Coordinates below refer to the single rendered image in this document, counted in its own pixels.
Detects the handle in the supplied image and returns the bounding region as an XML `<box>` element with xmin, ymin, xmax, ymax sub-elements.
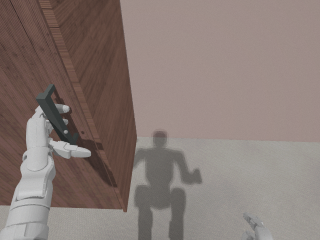
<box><xmin>35</xmin><ymin>84</ymin><xmax>79</xmax><ymax>146</ymax></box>

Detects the robot left hand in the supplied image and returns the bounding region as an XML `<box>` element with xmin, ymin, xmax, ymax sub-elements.
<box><xmin>26</xmin><ymin>104</ymin><xmax>91</xmax><ymax>159</ymax></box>

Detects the robot right hand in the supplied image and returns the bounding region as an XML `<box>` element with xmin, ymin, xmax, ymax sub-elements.
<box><xmin>239</xmin><ymin>212</ymin><xmax>274</xmax><ymax>240</ymax></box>

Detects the wardrobe door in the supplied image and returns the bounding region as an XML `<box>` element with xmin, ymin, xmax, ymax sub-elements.
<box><xmin>0</xmin><ymin>0</ymin><xmax>122</xmax><ymax>210</ymax></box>

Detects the left robot forearm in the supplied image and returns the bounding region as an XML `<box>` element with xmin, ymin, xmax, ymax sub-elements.
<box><xmin>0</xmin><ymin>146</ymin><xmax>56</xmax><ymax>240</ymax></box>

